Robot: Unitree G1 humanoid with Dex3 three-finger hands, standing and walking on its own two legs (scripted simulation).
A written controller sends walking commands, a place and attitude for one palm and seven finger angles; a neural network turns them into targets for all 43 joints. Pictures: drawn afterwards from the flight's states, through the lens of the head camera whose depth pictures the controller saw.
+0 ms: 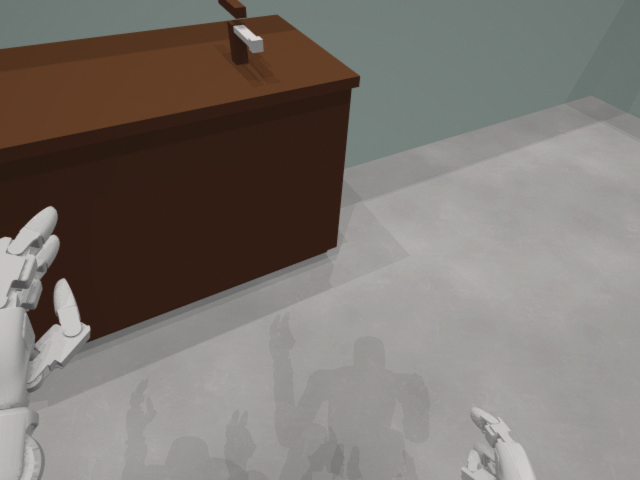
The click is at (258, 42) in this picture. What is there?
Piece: tap's lever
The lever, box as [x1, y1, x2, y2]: [248, 36, 263, 52]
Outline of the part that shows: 248,38 249,49 252,52 263,51 262,39 259,36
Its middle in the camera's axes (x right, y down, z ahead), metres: -0.16 -0.47 +0.93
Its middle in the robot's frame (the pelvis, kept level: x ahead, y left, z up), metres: +1.02 +0.23 +0.12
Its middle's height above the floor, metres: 0.90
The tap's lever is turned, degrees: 0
